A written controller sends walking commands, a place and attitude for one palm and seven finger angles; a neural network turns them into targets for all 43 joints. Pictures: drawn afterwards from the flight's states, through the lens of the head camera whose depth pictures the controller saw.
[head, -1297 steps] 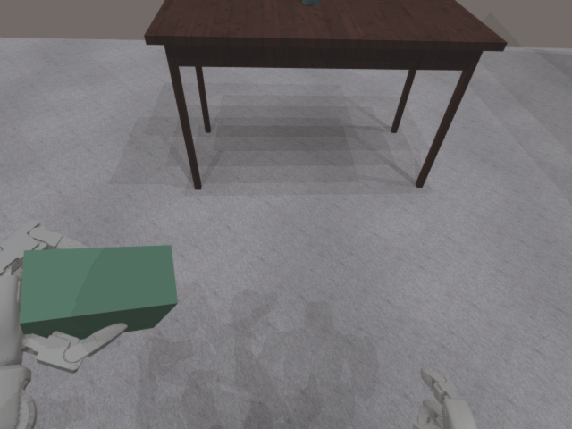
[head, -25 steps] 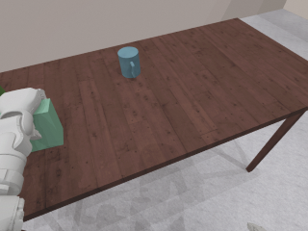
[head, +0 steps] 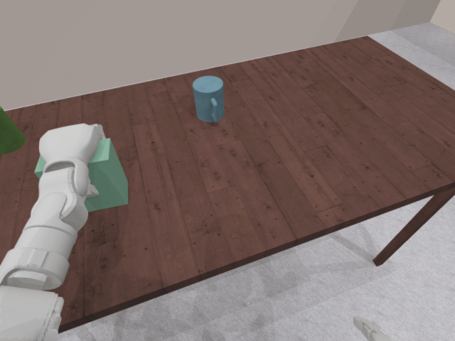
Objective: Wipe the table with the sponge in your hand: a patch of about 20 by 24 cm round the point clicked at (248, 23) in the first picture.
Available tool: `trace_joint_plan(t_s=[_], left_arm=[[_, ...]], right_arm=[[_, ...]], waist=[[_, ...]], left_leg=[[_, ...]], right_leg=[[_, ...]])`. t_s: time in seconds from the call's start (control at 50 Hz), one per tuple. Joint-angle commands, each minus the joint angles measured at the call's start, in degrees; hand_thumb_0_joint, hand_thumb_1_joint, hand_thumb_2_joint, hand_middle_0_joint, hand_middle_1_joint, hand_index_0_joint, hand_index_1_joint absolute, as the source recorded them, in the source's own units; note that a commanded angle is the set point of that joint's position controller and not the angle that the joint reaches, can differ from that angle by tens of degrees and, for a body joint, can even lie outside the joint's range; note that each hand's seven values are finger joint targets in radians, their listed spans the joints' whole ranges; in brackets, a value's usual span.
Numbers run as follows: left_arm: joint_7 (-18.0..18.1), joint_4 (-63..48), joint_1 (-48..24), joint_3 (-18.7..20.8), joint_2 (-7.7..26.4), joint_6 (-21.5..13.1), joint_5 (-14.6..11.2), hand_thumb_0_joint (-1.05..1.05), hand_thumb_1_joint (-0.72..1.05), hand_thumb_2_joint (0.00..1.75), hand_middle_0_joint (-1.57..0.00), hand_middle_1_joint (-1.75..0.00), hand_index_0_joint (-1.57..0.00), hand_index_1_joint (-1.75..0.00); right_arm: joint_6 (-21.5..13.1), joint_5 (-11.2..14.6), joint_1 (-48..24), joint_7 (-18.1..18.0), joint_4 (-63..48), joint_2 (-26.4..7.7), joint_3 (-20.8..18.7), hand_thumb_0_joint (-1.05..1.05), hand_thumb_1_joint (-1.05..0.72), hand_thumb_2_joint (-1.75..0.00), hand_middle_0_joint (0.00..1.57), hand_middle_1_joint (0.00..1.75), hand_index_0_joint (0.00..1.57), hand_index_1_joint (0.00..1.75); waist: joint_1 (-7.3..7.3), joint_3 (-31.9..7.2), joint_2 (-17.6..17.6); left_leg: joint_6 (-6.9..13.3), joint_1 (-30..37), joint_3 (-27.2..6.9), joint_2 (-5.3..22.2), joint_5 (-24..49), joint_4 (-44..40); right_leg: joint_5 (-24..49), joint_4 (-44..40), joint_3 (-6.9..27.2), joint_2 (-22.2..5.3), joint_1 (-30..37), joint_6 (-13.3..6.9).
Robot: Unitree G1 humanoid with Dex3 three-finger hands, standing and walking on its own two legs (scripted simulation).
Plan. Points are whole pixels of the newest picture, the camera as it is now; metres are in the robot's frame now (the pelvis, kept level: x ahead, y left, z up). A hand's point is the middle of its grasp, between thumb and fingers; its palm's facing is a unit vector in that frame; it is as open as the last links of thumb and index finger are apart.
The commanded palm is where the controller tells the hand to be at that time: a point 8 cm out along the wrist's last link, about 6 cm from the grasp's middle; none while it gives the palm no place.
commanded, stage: slide across to the middle lane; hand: left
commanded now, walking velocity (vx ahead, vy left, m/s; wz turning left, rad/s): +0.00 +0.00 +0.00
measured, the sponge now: (91, 185) +0.38 +0.31 +0.04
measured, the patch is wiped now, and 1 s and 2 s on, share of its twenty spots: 0.50 0.70 0.90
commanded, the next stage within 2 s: wipe back along the middle lane in 0.28 s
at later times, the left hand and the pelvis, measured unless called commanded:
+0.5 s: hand (114, 161) +0.39 +0.25 +0.10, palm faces -0.04 -0.03 -1.00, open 10.3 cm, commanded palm +0.36 +0.24 +0.15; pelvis +0.01 -0.02 +0.00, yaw +0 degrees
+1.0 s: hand (113, 191) +0.33 +0.23 +0.10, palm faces +0.00 -0.04 -1.00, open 10.3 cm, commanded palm +0.30 +0.22 +0.13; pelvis -0.01 -0.04 +0.00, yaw -1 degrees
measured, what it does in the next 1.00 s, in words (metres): stands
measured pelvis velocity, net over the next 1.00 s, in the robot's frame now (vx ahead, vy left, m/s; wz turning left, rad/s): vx -0.01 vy -0.04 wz -0.01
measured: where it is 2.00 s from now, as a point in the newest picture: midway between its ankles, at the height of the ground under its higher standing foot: outside the picture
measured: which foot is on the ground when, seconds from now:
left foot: down 0.00-1.00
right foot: down 0.00-1.00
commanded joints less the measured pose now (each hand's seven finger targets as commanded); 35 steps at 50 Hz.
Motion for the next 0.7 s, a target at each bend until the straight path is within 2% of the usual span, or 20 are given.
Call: trace_joint_plan(t_s=[0.0, 0.02, 0.04, 0.1, 0.14, 0.22, 0.24, 0.3, 0.32, 0.34, 0.36, 0.4, 0.44, 0.5, 0.54, 0.58, 0.62, 0.64, 0.66, 0.68], left_arm=[[1.04, -10.45, -20.92, 1.35, 9.70, 3.09, 1.46, 0.00, 0.10, 1.30, -1.20, -1.60, -1.20, -1.60], [0.91, -11.04, -21.21, 0.67, 8.80, 3.61, 1.61, 0.00, 0.10, 1.30, -1.20, -1.60, -1.20, -1.60], [0.88, -11.76, -20.46, 2.36, 10.20, 4.04, 1.42, 0.00, 0.10, 1.30, -1.20, -1.60, -1.20, -1.60], [0.51, -12.54, -20.95, -1.16, 6.12, 5.54, 1.66, 0.00, 0.10, 1.30, -1.20, -1.60, -1.20, -1.60], [0.42, -12.53, -22.26, -0.13, 7.43, 6.33, 1.79, 0.00, 0.10, 1.30, -1.20, -1.60, -1.20, -1.60], [0.20, -10.96, -23.01, -0.29, 7.26, 7.66, 2.09, 0.00, 0.10, 1.30, -1.20, -1.60, -1.20, -1.60], [0.15, -11.31, -23.25, 1.16, 9.10, 7.86, 2.18, 0.00, 0.10, 1.30, -1.20, -1.60, -1.20, -1.60], [-0.41, -10.16, -25.93, -2.60, 5.20, 8.10, 2.51, 0.00, 0.10, 1.30, -1.20, -1.60, -1.20, -1.60], [-0.63, -9.92, -25.00, -2.34, 5.39, 8.19, 2.38, 0.00, 0.10, 1.30, -1.20, -1.60, -1.20, -1.60], [-0.69, -10.39, -25.10, -0.33, 7.78, 8.10, 2.28, 0.00, 0.10, 1.30, -1.20, -1.60, -1.20, -1.60], [-0.82, -10.99, -25.94, -2.05, 6.02, 7.81, 2.49, 0.00, 0.10, 1.30, -1.20, -1.60, -1.20, -1.60], [-1.23, -10.10, -19.96, -2.20, 4.44, 7.79, 2.10, 0.00, 0.10, 1.30, -1.20, -1.60, -1.20, -1.60], [-1.44, -10.07, -15.59, 0.98, 7.08, 7.72, 1.76, 0.00, 0.10, 1.30, -1.20, -1.60, -1.20, -1.60], [-1.40, -13.83, -11.09, 0.04, 5.15, 7.61, 1.16, 0.00, 0.10, 1.30, -1.20, -1.60, -1.20, -1.60], [-1.01, -15.14, -6.16, 3.99, 8.74, 7.95, 0.89, 0.00, 0.10, 1.30, -1.20, -1.60, -1.20, -1.60], [-0.85, -18.00, -3.67, 1.76, 5.54, 8.47, 0.15, 0.00, 0.10, 1.30, -1.20, -1.60, -1.20, -1.60], [-0.74, -19.24, -0.35, 2.34, 5.94, 9.47, -0.50, 0.00, 0.10, 1.30, -1.20, -1.60, -1.20, -1.60], [-0.63, -19.86, -0.11, 4.51, 8.44, 9.98, -0.61, 0.00, 0.10, 1.30, -1.20, -1.60, -1.20, -1.60], [-0.67, -20.17, 0.07, 2.08, 5.94, 10.68, -0.71, 0.00, 0.10, 1.30, -1.20, -1.60, -1.20, -1.60], [-0.58, -20.98, -0.25, 2.09, 6.24, 11.18, -0.55, 0.00, 0.10, 1.30, -1.20, -1.60, -1.20, -1.60]], right_arm=[[-2.46, -0.10, -5.27, -0.01, -7.66, -8.21, -2.56, 0.00, -0.90, -0.90, 0.20, 0.30, 0.20, 0.30], [-2.47, -0.16, -5.62, 0.08, -7.84, -8.01, -2.54, 0.00, -0.90, -0.90, 0.20, 0.30, 0.20, 0.30], [-2.55, -0.30, -6.38, 0.02, -8.19, -8.03, -2.31, 0.00, -0.90, -0.90, 0.20, 0.30, 0.20, 0.30], [-2.22, -0.45, -6.48, 0.36, -8.23, -7.64, -2.21, 0.00, -0.90, -0.90, 0.20, 0.30, 0.20, 0.30], [-2.04, -0.50, -7.33, 0.19, -8.23, -7.80, -1.84, 0.00, -0.90, -0.90, 0.20, 0.30, 0.20, 0.30], [-1.64, -0.56, -7.40, -0.16, -7.67, -7.65, -1.58, 0.00, -0.90, -0.90, 0.20, 0.30, 0.20, 0.30], [-1.60, -0.59, -7.66, -0.35, -7.64, -7.98, -1.39, 0.00, -0.90, -0.90, 0.20, 0.30, 0.20, 0.30], [-1.69, -0.38, -7.54, -0.56, -7.42, -7.33, -1.27, 0.00, -0.90, -0.90, 0.20, 0.30, 0.20, 0.30], [-1.63, -0.37, -7.61, -0.52, -7.50, -7.37, -1.29, 0.00, -0.90, -0.90, 0.20, 0.30, 0.20, 0.30], [-1.65, -0.41, -7.90, -0.64, -7.66, -7.68, -1.12, 0.00, -0.90, -0.90, 0.20, 0.30, 0.20, 0.30], [-1.77, -0.47, -7.52, -0.70, -7.75, -7.40, -1.25, 0.00, -0.90, -0.90, 0.20, 0.30, 0.20, 0.30], [-1.57, -0.62, -7.33, -0.41, -8.11, -7.38, -1.45, 0.00, -0.90, -0.90, 0.20, 0.30, 0.20, 0.30], [-1.15, -0.71, -7.97, -0.37, -8.67, -7.81, -1.34, 0.00, -0.90, -0.90, 0.20, 0.30, 0.20, 0.30], [-0.96, -0.58, -8.50, 0.15, -9.61, -7.59, -1.54, 0.00, -0.90, -0.90, 0.20, 0.30, 0.20, 0.30], [-0.85, -0.58, -9.57, 0.30, -10.02, -8.04, -1.51, 0.00, -0.90, -0.90, 0.20, 0.30, 0.20, 0.30], [-0.85, -0.48, -9.90, 0.62, -10.49, -7.58, -1.69, 0.00, -0.90, -0.90, 0.20, 0.30, 0.20, 0.30], [-0.71, -0.27, -10.72, 0.64, -10.78, -7.74, -1.68, 0.00, -0.90, -0.90, 0.20, 0.30, 0.20, 0.30], [-0.61, -0.28, -11.60, 0.58, -10.66, -8.11, -1.51, 0.00, -0.90, -0.90, 0.20, 0.30, 0.20, 0.30], [-0.54, -0.11, -11.68, 0.57, -10.86, -7.81, -1.47, 0.00, -0.90, -0.90, 0.20, 0.30, 0.20, 0.30], [-0.54, 0.04, -11.95, 0.48, -10.68, -7.82, -1.49, 0.00, -0.90, -0.90, 0.20, 0.30, 0.20, 0.30]], waist=[[-1.14, -15.35, 0.48], [-1.10, -16.07, 0.01], [-0.52, -16.73, 0.75], [-1.17, -16.92, -0.37], [-1.03, -16.33, -0.55], [-1.29, -16.79, -3.18], [-1.05, -16.90, -3.03], [-2.05, -15.95, -2.56], [-1.88, -15.79, -2.16], [-1.49, -16.24, -1.43], [-1.78, -17.83, -0.97], [-1.28, -17.51, -2.35], [-0.19, -17.35, -3.86], [0.18, -17.44, -4.31], [1.30, -16.60, -5.52], [1.01, -16.07, -6.36], [1.26, -14.40, -6.76], [1.60, -13.63, -5.97], [1.10, -12.57, -6.48], [1.00, -12.13, -5.87]], left_leg=[[-4.21, 13.44, -6.10, 3.71, 25.26, -3.07], [-4.22, 14.17, -6.13, 3.76, 26.52, -2.79], [-4.30, 14.25, -5.96, 3.80, 28.14, -2.80], [-4.21, 15.04, -5.70, 3.67, 29.29, -2.12], [-4.23, 14.29, -5.41, 3.47, 28.26, -2.46], [-3.52, 13.05, -3.82, 2.74, 27.50, -2.20], [-3.42, 12.71, -3.76, 2.67, 26.81, -2.49], [-3.01, 12.61, -3.14, 2.31, 26.34, -2.13], [-2.78, 12.50, -3.06, 2.23, 25.92, -2.14], [-2.73, 12.40, -3.10, 2.21, 25.54, -2.37], [-2.55, 13.08, -2.83, 1.95, 26.73, -1.77], [-2.12, 12.39, -2.39, 1.93, 27.81, -1.28], [-1.77, 10.70, -2.04, 1.85, 26.70, -1.71], [-1.41, 9.59, -1.23, 1.55, 26.88, -1.59], [-1.18, 8.35, -1.11, 1.41, 27.00, -1.68], [-1.00, 8.07, -0.33, 1.14, 26.21, -1.60], [-0.97, 7.06, -0.07, 0.99, 24.10, -2.00], [-1.02, 6.53, -0.18, 1.03, 22.91, -2.40], [-0.88, 6.10, 0.13, 0.80, 21.67, -2.56], [-0.93, 6.42, 0.20, 0.90, 21.00, -2.72]], right_leg=[[12.04, -1.38, -0.01, 1.84, 1.40, -3.57], [12.76, -1.34, 0.06, 1.79, 1.63, -3.52], [13.73, -1.40, 0.37, 1.80, 2.54, -3.81], [14.98, -1.34, 0.10, 1.74, 2.51, -3.50], [15.28, -1.49, 0.36, 1.84, 2.99, -3.83], [18.84, -1.28, 0.25, 1.51, 5.55, -3.57], [19.21, -1.38, 0.62, 1.57, 6.22, -3.81], [20.27, -1.17, 0.31, 1.37, 5.76, -3.64], [20.43, -1.35, 0.46, 1.34, 5.93, -3.60], [20.38, -1.46, 0.90, 1.40, 6.59, -3.85], [21.77, -0.93, 0.73, 1.33, 7.40, -3.78], [24.51, -0.78, 0.84, 1.13, 8.50, -3.54], [25.94, -0.92, 1.49, 1.07, 10.40, -3.57], [28.99, -0.33, 1.57, 0.69, 12.36, -3.01], [31.01, -0.18, 2.51, 0.66, 13.90, -3.16], [32.28, 0.00, 2.26, 0.56, 14.47, -2.65], [31.49, -0.16, 2.50, 0.54, 14.33, -2.46], [30.45, -0.33, 3.22, 0.56, 14.25, -2.79], [29.22, -0.47, 2.71, 0.60, 14.00, -2.50], [28.13, -0.60, 2.77, 0.63, 13.23, -2.50]])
